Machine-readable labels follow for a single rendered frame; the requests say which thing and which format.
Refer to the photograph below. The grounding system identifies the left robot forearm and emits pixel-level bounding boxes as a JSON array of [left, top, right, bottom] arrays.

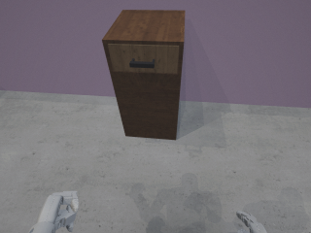
[[28, 221, 56, 233]]

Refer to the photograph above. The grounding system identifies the cabinet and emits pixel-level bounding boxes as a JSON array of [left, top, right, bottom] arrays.
[[102, 10, 186, 141]]

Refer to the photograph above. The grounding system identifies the handle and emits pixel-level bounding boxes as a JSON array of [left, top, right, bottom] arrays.
[[129, 58, 155, 69]]

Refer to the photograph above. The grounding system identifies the right robot hand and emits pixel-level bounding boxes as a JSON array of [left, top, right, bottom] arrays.
[[236, 211, 267, 233]]

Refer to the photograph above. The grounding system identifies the left robot hand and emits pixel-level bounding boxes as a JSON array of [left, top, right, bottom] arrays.
[[35, 190, 79, 232]]

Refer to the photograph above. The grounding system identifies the drawer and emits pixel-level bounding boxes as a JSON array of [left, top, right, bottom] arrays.
[[108, 44, 179, 74]]

